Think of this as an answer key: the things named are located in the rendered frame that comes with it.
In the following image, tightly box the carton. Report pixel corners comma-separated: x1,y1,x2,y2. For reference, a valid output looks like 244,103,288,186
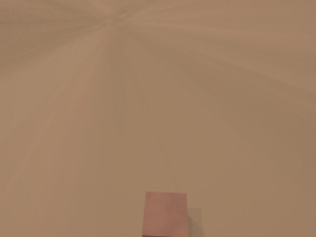
141,192,189,237

